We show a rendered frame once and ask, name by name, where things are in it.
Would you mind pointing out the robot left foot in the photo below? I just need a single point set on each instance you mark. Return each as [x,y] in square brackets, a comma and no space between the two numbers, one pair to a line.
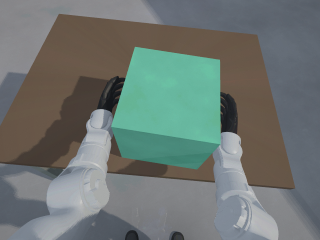
[131,235]

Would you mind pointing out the right robot upper arm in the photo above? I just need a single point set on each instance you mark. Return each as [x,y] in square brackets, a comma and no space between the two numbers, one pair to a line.
[239,219]

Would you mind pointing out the robot left hand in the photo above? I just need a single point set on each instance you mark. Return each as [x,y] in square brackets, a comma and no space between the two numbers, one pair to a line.
[107,100]

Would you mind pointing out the left robot forearm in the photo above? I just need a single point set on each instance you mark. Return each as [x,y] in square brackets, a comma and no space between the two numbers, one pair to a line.
[95,148]

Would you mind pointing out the carton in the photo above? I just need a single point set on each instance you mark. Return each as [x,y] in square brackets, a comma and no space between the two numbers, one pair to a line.
[169,110]

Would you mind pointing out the right robot forearm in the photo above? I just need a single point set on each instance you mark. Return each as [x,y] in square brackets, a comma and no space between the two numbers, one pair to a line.
[229,176]

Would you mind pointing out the table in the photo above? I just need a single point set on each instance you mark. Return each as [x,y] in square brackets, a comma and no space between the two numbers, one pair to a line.
[46,122]

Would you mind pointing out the left robot upper arm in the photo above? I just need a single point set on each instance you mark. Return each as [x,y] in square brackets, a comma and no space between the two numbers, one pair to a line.
[74,201]

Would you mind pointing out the robot right hand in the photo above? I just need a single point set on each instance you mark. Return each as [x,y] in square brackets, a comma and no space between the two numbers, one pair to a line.
[229,119]

